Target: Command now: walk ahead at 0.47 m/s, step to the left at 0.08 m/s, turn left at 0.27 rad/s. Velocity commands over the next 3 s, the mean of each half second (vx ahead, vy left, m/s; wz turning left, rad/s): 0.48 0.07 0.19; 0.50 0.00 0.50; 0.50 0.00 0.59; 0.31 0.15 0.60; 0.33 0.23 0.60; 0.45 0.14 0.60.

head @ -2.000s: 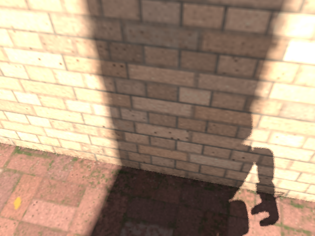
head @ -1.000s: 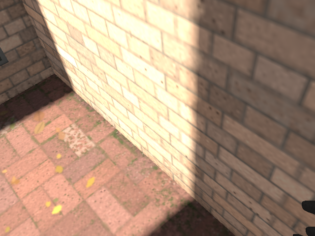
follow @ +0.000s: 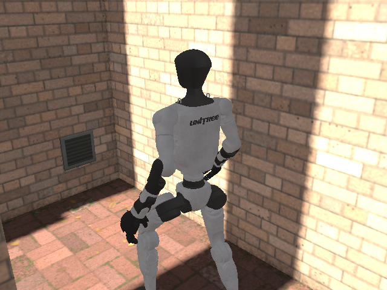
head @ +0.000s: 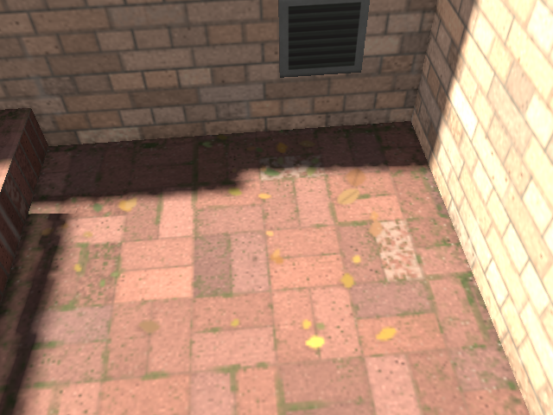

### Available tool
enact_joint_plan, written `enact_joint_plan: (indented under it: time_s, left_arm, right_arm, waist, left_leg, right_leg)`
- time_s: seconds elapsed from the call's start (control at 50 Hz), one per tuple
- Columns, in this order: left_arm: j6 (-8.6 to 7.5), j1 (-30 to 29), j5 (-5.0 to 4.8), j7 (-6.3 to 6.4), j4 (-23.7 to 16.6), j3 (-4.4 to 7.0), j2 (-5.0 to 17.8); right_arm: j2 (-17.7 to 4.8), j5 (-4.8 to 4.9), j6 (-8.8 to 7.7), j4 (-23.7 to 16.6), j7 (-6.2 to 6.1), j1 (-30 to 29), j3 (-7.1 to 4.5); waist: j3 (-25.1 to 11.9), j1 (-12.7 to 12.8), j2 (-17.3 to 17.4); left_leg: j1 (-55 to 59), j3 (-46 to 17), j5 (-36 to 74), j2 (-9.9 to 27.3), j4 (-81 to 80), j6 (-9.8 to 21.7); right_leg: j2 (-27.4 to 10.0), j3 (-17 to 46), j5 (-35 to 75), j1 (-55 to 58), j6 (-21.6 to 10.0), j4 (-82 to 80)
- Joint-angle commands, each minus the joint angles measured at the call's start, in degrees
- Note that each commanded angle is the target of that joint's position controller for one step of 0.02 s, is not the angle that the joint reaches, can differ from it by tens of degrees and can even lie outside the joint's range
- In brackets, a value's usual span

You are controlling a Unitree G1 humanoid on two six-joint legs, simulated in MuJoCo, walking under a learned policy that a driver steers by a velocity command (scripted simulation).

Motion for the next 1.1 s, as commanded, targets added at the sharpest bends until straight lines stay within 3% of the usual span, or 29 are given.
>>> enact_joint_plan:
  time_s: [0.02,0.04,0.06,0.08,0.1,0.12,0.14,0.16,0.18,0.2,0.26,0.34,0.42,0.52,0.58,0.6,0.62,0.64,0.66,0.68,0.72,0.74,0.78,0.84,0.92,0.98,1.04,1.08,1.1]
  left_arm:
    - [0.07,-4.9,-1.58,-0.52,-3.1,3.64,13.4]
    - [0.44,-5.2,-1.53,-0.7,-2.7,3.39,12.8]
    - [0.47,-3.2,-0.67,-0.74,-2.5,2.43,10.2]
    - [0.06,-1.0,2.67,-1.04,-4.7,-0.05,2.3]
    - [-1.56,3.6,0.12,-0.96,-6.4,-0.82,0.5]
    - [-2.29,-3.8,-2.36,-0.95,-6.7,0.71,7.0]
    - [-2.69,-8.9,-2.81,-0.98,-8.1,0.95,7.4]
    - [-2.7,-10.5,-1.44,-0.49,-7.7,0.54,5.9]
    - [-2.45,-10.3,-0.41,-0.5,-7.5,0.64,5.5]
    - [-2.0,-8.8,-0.49,-0.95,-6.9,0.74,5.3]
    - [-0.7,-8.8,-0.16,-1.58,-6.1,0.65,3.8]
    - [-0.53,-16.8,0.78,-1.9,-8.1,0.13,2.1]
    - [-1.67,-26.3,0.39,-2.92,-10.7,-0.5,0.7]
    - [-2.74,-32.2,0.57,-4.5,-12.9,-0.2,1.7]
    - [-3.26,-27.0,0.62,-4.53,-12.3,0.78,3.5]
    - [-3.41,-19.1,0.61,-4.06,-10.5,1.94,5.6]
    - [-3.37,-8.0,1.44,-3.34,-8.7,2.91,8.4]
    - [-2.94,-1.7,2.27,-2.81,-7.3,4.12,12.8]
    - [-2.59,-1.4,1.37,-2.85,-7.4,2.97,8.0]
    - [-2.06,-5.6,0.88,-2.2,-7.6,2.04,4.7]
    - [-1.72,-11.5,1.23,-1.93,-6.9,1.22,2.1]
    - [-2.08,-13.2,1.8,-2.0,-6.7,0.98,1.1]
    - [-2.86,-14.8,1.61,-2.23,-5.9,1.44,1.2]
    - [-3.49,-14.8,1.32,-2.19,-4.1,2.35,3.3]
    - [-2.98,-14.2,0.47,-1.8,-2.3,2.61,4.9]
    - [-2.39,-10.7,0.38,-1.14,-0.3,2.82,6.5]
    - [-1.13,-9.2,-0.73,-1.07,1.2,3.4,8.5]
    - [-0.37,-10.3,-1.47,-0.84,1.2,3.85,10.3]
    - [0.02,-11.1,-1.92,-0.74,1.1,4.07,11.1]
  right_arm:
    - [-5.1,0.09,-1.61,-3.7,0.26,-2.2,-2.27]
    - [-7.1,-0.14,-1.78,-1.1,0.17,5.3,-3.74]
    - [-10.5,0.05,-1.6,1.9,-0.37,14.2,-5.56]
    - [-16.3,0.32,-1.2,3.0,-1.78,19.1,-6.24]
    - [-17.9,0.36,-1.44,0.9,-1.93,17.0,-5.42]
    - [-12.3,0.85,-2.64,1.8,-1.09,15.9,-4.38]
    - [-10.8,0.57,-3.46,2.8,-0.94,14.4,-3.82]
    - [-9.7,0.04,-3.92,2.8,-0.88,10.6,-3.43]
    - [-7.8,-0.67,-4.17,2.8,-0.89,7.5,-2.93]
    - [-6.6,-1.13,-4.44,2.7,-1.15,6.1,-2.61]
    - [-5.3,-0.69,-5.57,4.4,-1.94,5.9,-2.38]
    - [-5.6,-0.57,-5.49,7.0,-2.78,8.3,-2.45]
    - [-6.9,0.04,-4.93,9.4,-3.36,11.9,-2.71]
    - [-7.8,0.23,-3.99,11.7,-3.99,15.7,-3.25]
    - [-8.1,0.16,-2.89,12.0,-4.54,14.5,-3.59]
    - [-7.8,-0.05,-2.64,11.6,-4.44,13.1,-3.38]
    - [-6.4,-0.66,-2.72,9.7,-4.32,11.0,-2.7]
    - [0.6,-0.33,-3.61,8.8,-3.94,18.9,-0.77]
    - [-3.2,0.58,-4.26,9.6,-3.78,19.2,-1.28]
    - [-7.3,1.86,-4.17,8.6,-3.83,13.3,-2.73]
    - [-6.2,0.95,-3.89,6.8,-4.04,6.8,-2.78]
    - [-5.1,0.75,-3.26,7.0,-3.99,7.3,-3.01]
    - [-2.4,0.89,-1.8,7.3,-3.9,9.2,-2.72]
    - [-1.8,0.29,-0.94,5.6,-4.04,6.0,-2.59]
    - [-1.5,0.18,-1.43,3.9,-3.23,0.0,-2.41]
    - [-0.5,0.32,-1.73,1.3,-1.66,-6.5,-1.77]
    - [-1.7,0.31,-1.37,-1.1,-0.7,-9.5,-2.07]
    - [-3.5,-0.02,-0.91,-1.6,-0.45,-7.5,-2.96]
    - [-5.0,-0.03,-0.54,-0.8,-0.53,-3.3,-3.85]
  waist:
    - [7.5,-5.3,-9.5]
    - [2.8,-9.8,-7.2]
    - [-3.4,-13.7,-3.7]
    - [-8.9,-11.9,14.7]
    - [-19.6,-7.7,27.5]
    - [-14.7,-10.8,15.0]
    - [-8.3,-10.4,11.4]
    - [-5.3,-8.6,5.8]
    - [-3.5,-6.6,5.8]
    - [-3.3,-5.1,7.0]
    - [-1.5,-3.6,3.7]
    - [2.7,-5.4,0.0]
    - [4.8,-8.6,0.2]
    - [5.3,-10.0,0.4]
    - [0.3,-6.5,4.1]
    - [-5.3,-2.2,4.9]
    - [-13.9,3.0,3.8]
    - [-24.3,0.8,-11.2]
    - [-27.5,1.4,-13.6]
    - [-16.1,1.4,-9.2]
    - [-4.2,-1.7,-3.1]
    - [-2.0,-3.8,-4.4]
    - [-0.4,-5.6,-5.4]
    - [1.9,-6.1,-3.8]
    - [3.5,-3.9,-2.7]
    - [4.7,-1.1,-2.3]
    - [5.4,-1.1,-2.9]
    - [3.1,-3.5,-4.8]
    - [0.3,-6.3,-5.9]
  left_leg:
    - [12.4,4.2,-1.8,-2.8,-9.2,3.8]
    - [21.5,6.1,-0.8,-5.2,-12.7,5.6]
    - [34.8,6.2,-0.4,-6.9,-12.8,6.7]
    - [45.3,-12.9,2.8,6.4,-14.1,9.3]
    - [51.7,-40.5,-16.7,15.4,-27.5,18.7]
    - [47.4,-39.7,-22.7,15.2,-32.7,17.1]
    - [42.7,-33.2,-19.9,14.6,-31.1,15.7]
    - [36.2,-28.0,-13.7,12.8,-30.4,14.5]
    - [31.5,-23.0,-8.4,10.5,-30.5,14.3]
    - [28.9,-20.4,-5.2,9.3,-31.9,14.3]
    - [27.4,-15.1,1.6,8.3,-35.5,15.5]
    - [28.5,-9.9,9.1,7.1,-37.8,15.4]
    - [28.4,-8.0,8.7,5.3,-37.8,14.4]
    - [38.3,-14.0,14.6,9.9,-32.0,13.4]
    - [40.5,-13.2,31.3,7.9,-23.5,11.0]
    - [36.7,-11.2,37.6,5.1,-15.3,9.5]
    - [25.0,-10.0,28.5,1.9,-1.3,7.6]
    - [2.3,-6.0,-6.2,-7.4,21.9,2.9]
    - [-3.9,-10.8,-23.2,-7.1,30.1,2.5]
    - [-8.1,-9.7,-19.5,-3.8,32.5,2.2]
    - [-5.5,-6.3,-11.8,0.8,27.8,2.3]
    - [-2.4,-6.5,-9.8,2.4,25.5,2.4]
    - [0.8,-5.6,-8.3,3.3,23.7,2.3]
    - [-2.5,-5.9,-2.9,4.2,17.7,1.6]
    - [-1.4,-3.1,10.0,3.1,2.7,1.9]
    - [-1.5,0.3,12.1,2.3,-5.0,3.0]
    - [-2.3,2.1,6.3,1.2,-8.7,4.8]
    - [3.1,5.1,0.4,-1.8,-9.7,6.8]
    - [9.2,6.7,-1.9,-4.2,-10.2,8.1]
  right_leg:
    - [-10.4,3.9,18.2,-11.5,-11.8,-4.8]
    - [-8.5,1.2,30.9,-10.9,-10.7,5.9]
    - [-5.1,-0.9,35.1,-15.9,-9.2,20.6]
    - [0.2,-0.9,-4.1,-29.4,-6.0,44.1]
    - [7.6,9.3,-15.2,-41.3,-5.0,59.1]
    - [5.7,12.0,-9.3,-46.0,-5.9,63.5]
    - [3.6,11.2,-4.6,-49.6,-7.6,62.8]
    - [1.0,11.5,0.8,-47.6,-8.2,59.3]
    - [-0.4,11.9,4.4,-45.1,-8.5,55.9]
    - [-1.1,12.3,6.9,-42.3,-8.6,54.4]
    - [-0.5,11.4,9.2,-42.3,-7.8,48.6]
    - [0.7,10.5,18.2,-47.1,-5.7,35.0]
    - [4.4,8.5,26.6,-43.0,-5.1,20.0]
    - [6.6,10.1,24.2,-44.5,-6.7,12.1]
    - [9.8,7.5,18.0,-33.3,-8.8,9.3]
    - [10.3,6.6,20.8,-19.8,-10.8,8.8]
    - [3.2,13.0,22.2,0.0,-14.2,12.7]
    - [-12.8,38.5,12.9,24.0,-22.9,10.4]
    - [-15.9,51.0,4.5,24.2,-23.9,3.1]
    - [-14.1,41.8,1.2,15.6,-20.9,1.2]
    - [-9.4,28.5,8.2,-2.4,-18.1,-2.9]
    - [-7.3,23.6,10.8,-7.8,-17.2,-5.2]
    - [-6.2,17.8,14.3,-13.4,-17.5,-8.6]
    - [-6.4,11.1,21.1,-14.2,-17.9,-10.6]
    - [-3.9,2.5,24.1,-11.5,-16.0,-11.3]
    - [-5.3,-0.1,24.8,-6.5,-15.1,-10.4]
    - [-7.5,-1.5,30.7,0.4,-14.2,-7.4]
    - [-7.8,-3.4,47.5,2.8,-13.1,-1.1]
    - [-7.3,-4.4,56.7,2.9,-12.5,5.7]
